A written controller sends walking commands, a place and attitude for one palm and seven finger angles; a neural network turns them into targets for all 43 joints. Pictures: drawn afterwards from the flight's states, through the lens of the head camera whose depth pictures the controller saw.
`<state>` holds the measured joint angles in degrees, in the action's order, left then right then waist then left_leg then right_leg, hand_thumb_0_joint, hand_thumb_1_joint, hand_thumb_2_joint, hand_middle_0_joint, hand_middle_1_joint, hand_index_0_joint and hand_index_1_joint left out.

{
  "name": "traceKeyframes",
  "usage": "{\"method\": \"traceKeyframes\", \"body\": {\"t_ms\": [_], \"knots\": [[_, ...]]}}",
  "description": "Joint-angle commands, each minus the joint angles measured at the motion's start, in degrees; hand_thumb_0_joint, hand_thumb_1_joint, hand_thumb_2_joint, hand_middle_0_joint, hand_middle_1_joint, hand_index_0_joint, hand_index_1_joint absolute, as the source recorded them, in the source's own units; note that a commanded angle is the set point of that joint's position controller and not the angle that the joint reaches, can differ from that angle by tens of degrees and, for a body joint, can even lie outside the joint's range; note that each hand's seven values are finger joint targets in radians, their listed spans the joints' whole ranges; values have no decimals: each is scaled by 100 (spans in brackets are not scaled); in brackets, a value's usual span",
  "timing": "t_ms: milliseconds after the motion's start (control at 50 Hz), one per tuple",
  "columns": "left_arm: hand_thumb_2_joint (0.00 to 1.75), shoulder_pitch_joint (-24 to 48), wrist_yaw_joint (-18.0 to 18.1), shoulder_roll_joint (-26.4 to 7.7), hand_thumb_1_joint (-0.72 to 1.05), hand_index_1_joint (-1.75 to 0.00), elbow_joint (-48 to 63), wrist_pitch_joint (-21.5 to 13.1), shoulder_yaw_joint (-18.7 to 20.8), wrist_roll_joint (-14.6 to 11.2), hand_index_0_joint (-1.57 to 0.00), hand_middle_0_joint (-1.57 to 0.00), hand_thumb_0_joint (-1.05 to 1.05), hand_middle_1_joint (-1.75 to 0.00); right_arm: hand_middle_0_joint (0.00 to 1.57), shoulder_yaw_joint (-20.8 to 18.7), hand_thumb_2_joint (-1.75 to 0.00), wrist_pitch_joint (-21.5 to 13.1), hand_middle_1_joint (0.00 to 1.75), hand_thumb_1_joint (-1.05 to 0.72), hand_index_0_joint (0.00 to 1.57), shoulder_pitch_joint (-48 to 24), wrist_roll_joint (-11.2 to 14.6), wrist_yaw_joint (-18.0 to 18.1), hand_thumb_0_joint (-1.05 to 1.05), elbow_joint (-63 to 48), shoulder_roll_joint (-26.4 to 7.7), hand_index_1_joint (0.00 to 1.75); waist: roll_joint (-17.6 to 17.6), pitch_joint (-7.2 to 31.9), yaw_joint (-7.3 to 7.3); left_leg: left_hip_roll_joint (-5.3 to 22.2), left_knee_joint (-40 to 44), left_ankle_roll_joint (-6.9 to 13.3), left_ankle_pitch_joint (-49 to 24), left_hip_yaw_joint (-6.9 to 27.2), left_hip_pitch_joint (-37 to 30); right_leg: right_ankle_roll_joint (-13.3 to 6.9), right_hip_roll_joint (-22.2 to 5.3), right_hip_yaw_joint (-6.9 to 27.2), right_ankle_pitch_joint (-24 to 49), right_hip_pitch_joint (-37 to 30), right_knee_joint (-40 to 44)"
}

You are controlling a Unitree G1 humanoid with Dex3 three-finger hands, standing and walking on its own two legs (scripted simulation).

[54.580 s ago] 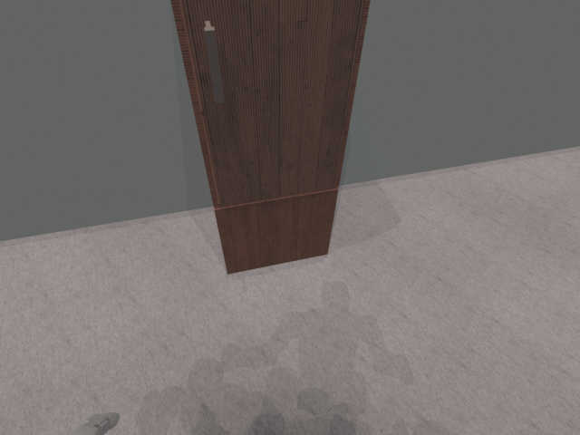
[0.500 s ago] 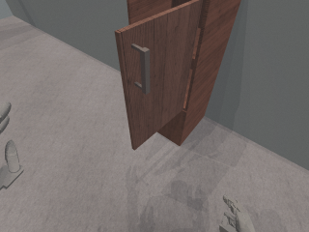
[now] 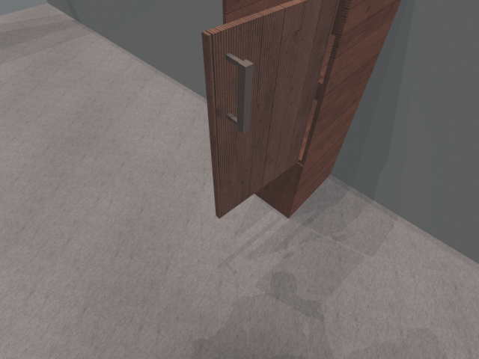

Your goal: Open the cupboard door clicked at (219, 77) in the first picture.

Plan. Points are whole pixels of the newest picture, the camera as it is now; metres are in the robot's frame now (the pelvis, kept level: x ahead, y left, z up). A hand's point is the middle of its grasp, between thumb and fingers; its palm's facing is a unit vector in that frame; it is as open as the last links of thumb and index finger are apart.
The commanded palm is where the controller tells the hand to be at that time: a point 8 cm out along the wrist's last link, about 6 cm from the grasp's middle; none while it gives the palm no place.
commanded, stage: let the arm hang, fingers relaxed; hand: left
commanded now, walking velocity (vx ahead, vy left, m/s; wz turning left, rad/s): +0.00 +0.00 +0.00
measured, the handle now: (237, 95) +0.58 +0.05 +0.12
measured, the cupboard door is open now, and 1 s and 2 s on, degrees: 84 84 84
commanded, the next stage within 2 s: look to check the result in 0.60 s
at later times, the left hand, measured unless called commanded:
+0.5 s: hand out of the picture -0.01 +0.18 -0.17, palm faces +0.01 -0.98 -0.18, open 7.3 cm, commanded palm none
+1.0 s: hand out of the picture +0.02 +0.21 -0.17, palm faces +0.00 -0.97 -0.23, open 7.4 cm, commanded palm none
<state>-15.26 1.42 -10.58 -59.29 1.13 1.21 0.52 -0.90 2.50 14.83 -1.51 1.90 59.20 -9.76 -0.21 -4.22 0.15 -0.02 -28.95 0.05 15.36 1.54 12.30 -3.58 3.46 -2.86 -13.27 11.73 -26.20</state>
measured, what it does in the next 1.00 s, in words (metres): stands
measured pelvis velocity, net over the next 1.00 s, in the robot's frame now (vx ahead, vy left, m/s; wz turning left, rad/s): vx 0.00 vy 0.02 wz -0.02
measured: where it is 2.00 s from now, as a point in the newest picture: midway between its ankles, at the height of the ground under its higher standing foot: outside the picture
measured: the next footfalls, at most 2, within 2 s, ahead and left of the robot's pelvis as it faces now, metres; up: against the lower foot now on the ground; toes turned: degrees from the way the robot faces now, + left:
none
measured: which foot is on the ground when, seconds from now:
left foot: down 0.00-1.00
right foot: down 0.00-1.00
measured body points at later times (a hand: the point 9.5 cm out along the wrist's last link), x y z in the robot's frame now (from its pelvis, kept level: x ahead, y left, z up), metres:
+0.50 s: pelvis -0.02 +0.02 +0.00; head -0.01 +0.01 +0.45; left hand -0.01 +0.23 -0.16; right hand -0.06 -0.19 -0.16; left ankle +0.00 +0.12 -0.74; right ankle +0.01 -0.08 -0.74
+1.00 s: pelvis +0.00 +0.02 +0.01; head +0.01 +0.02 +0.46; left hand +0.02 +0.26 -0.15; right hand +0.00 -0.21 -0.16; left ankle +0.00 +0.12 -0.74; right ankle +0.01 -0.08 -0.74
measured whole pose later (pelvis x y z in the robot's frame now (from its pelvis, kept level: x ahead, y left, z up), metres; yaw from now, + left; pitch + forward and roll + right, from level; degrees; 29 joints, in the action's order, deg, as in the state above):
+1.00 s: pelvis +0.00 +0.02 +0.01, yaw -1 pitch -1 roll +0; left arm -12.5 1.5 -9.9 -66.3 -1.0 1.3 0.7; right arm -0.8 0.1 13.1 -1.3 1.7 64.4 -10.2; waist -1.1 -3.4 -0.3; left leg -2.2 -22.2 2.2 11.6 -0.8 9.4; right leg -1.5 1.3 -0.4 -10.7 10.7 -22.7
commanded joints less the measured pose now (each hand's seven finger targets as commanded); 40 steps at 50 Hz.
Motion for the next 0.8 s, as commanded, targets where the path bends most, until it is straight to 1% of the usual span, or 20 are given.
{"method": "traceKeyframes", "body": {"t_ms": [0, 40, 80, 100, 140, 220, 280, 300, 320, 360, 380, 420, 460, 480, 500, 560, 640, 680, 740, 780], "knots": [[90, 10, 24, -542, 90, -30, -16, -179, 58, -29, -20, -20, 0, -30, 20, -53, -90, -194, 30, -90, 20, 180, 37, 36, 0, -69, -543, 30, -240, 221, -50, 547, 870, 221, -528, 410, 39, 7, -818, 827, 445, -304, 821], [90, -19, 23, -493, 90, -30, -172, -185, 42, -30, -20, -20, 0, -30, 20, -43, -90, -207, 30, -90, 20, 279, 34, 33, 0, 61, -531, 30, 4, 269, -58, 516, 946, 235, -350, 388, 2, 21, -825, 872, 155, -316, 939], [90, 1, 32, -477, 90, -30, -260, -180, 43, -27, -20, -20, 0, -30, 20, -40, -90, -199, 30, -90, 20, 368, 28, 30, 0, 156, -510, 30, 203, 77, -81, 475, 1004, 227, -138, 356, 38, 27, -831, 901, -201, -162, 1045], [90, -50, 39, -465, 90, -30, -310, -183, 46, -23, -20, -20, 0, -30, 20, -40, -90, -197, 30, -90, 20, 387, 26, 29, 0, 198, -512, 30, 108, 77, -69, 461, 1007, 225, -88, 319, -14, 24, -823, 915, -348, -81, 1085], [90, -31, 41, -449, 90, -30, -380, -163, 50, -22, -20, -20, 0, -30, 20, -24, -90, -188, 30, -90, 20, 459, 8, 21, 0, 293, -433, 30, 165, -104, -76, 436, 1071, 236, 47, 337, 94, 33, -833, 911, -533, 20, 1093], [90, -112, 56, -407, 90, -30, -451, -160, 70, -12, -20, -20, 0, -30, 20, -20, -90, -182, 30, -90, 20, 601, 4, 17, 0, 397, -348, 30, 230, -177, -86, 397, 1042, 242, 141, 284, 133, 36, -842, 962, -800, 175, 1139], [90, -156, 60, -366, 90, -30, -475, -166, 74, -15, -20, -20, 0, -30, 20, -11, -90, -193, 30, -90, 20, 654, -3, 23, 0, 438, -298, 30, 34, -220, -74, 393, 1073, 249, 156, 316, 192, 24, -833, 987, -761, 215, 1082], [90, -181, 69, -383, 90, -30, -480, -169, 87, -10, -20, -20, 0, -30, 20, -14, -90, -195, 30, -90, 20, 682, 5, 24, 0, 443, -306, 30, 57, -180, -66, 411, 1071, 248, 166, 311, 190, 26, -823, 938, -749, 185, 1054], [90, -186, 65, -360, 90, -30, -480, -166, 88, -13, -20, -20, 0, -30, 20, -12, -90, -202, 30, -90, 20, 692, -2, 25, 0, 459, -268, 30, -41, -193, -63, 402, 1079, 250, 186, 320, 237, 28, -836, 946, -730, 175, 1046], [90, -202, 62, -334, 90, -30, -492, -164, 90, -12, -20, -20, 0, -30, 20, -9, -90, -206, 30, -90, 20, 723, -8, 30, 0, 472, -250, 30, -91, -192, -66, 412, 1126, 257, 263, 355, 282, 20, -815, 953, -713, 184, 996], [90, -206, 61, -326, 90, -30, -496, -174, 97, -13, -20, -20, 0, -30, 20, -14, -90, -220, 30, -90, 20, 749, -4, 35, 0, 465, -245, 30, -116, -140, -67, 428, 1143, 260, 205, 364, 294, 18, -810, 932, -575, 118, 948], [90, -220, 65, -323, 90, -30, -516, -168, 101, -10, -20, -20, 0, -30, 20, -7, -90, -232, 30, -90, 20, 735, 1, 37, 0, 477, -232, 30, -205, -190, -49, 459, 1197, 263, 238, 416, 356, 24, -800, 868, -455, 94, 864], [90, -257, 63, -296, 90, -30, -524, -184, 100, -11, -20, -20, 0, -30, 20, -18, -90, -250, 30, -90, 20, 754, 6, 44, 0, 465, -248, 30, -136, -109, -44, 457, 1193, 271, 147, 430, 346, 25, -802, 872, -322, 14, 834], [90, -270, 62, -294, 90, -30, -536, -188, 97, -13, -20, -20, 0, -30, 20, -18, -90, -254, 30, -90, 20, 739, 8, 45, 0, 465, -257, 30, -208, -77, -41, 451, 1175, 266, 90, 410, 296, 23, -818, 865, -270, 14, 829], [90, -276, 68, -322, 90, -30, -539, -195, 102, -9, -20, -20, 0, -30, 20, -29, -90, -254, 30, -90, 20, 726, 23, 46, 0, 448, -284, 30, -130, -96, -39, 461, 1150, 265, 45, 406, 250, 22, -806, 844, -249, 54, 822], [90, -234, 63, -313, 90, -30, -547, -211, 97, -16, -20, -20, 0, -30, 20, -34, -90, -262, 30, -90, 20, 748, 18, 51, 0, 457, -305, 30, -88, -45, -71, 473, 1159, 265, -10, 424, 207, 20, -811, 868, -183, 31, 816], [90, -216, 67, -346, 90, -30, -550, -232, 97, -14, -20, -20, 0, -30, 20, -49, -90, -279, 30, -90, 20, 679, 25, 50, 0, 452, -363, 30, -115, 53, -73, 500, 1144, 268, -174, 416, 90, 24, -826, 851, 8, -9, 779], [90, -198, 67, -366, 90, -30, -552, -234, 99, -7, -20, -20, 0, -30, 20, -57, -90, -288, 30, -90, 20, 619, 30, 49, 0, 446, -402, 30, -161, 23, -78, 517, 1182, 272, -201, 446, 73, 32, -830, 824, 98, -1, 759], [90, -169, 63, -420, 90, -30, -562, -236, 95, -1, -20, -20, 0, -30, 20, -68, -90, -270, 30, -90, 20, 525, 29, 37, 0, 434, -471, 30, -9, -124, -81, 503, 1195, 269, -41, 436, 118, 36, -831, 868, -103, 90, 838], [90, -108, 56, -478, 90, -30, -540, -239, 103, 0, -20, -20, 0, -30, 20, -76, -90, -277, 30, -90, 20, 491, 27, 33, 0, 421, -529, 30, -40, -126, -89, 504, 1212, 275, -63, 441, 103, 35, -837, 885, -81, 86, 841]]}}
